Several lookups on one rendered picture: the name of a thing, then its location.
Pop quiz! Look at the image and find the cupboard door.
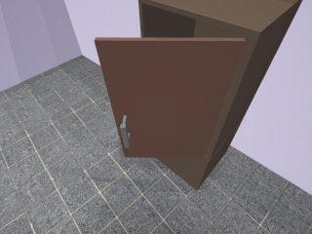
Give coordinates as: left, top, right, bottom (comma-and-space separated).
94, 37, 246, 159

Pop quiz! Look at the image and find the handle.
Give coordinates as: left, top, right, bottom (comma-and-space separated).
120, 115, 131, 148

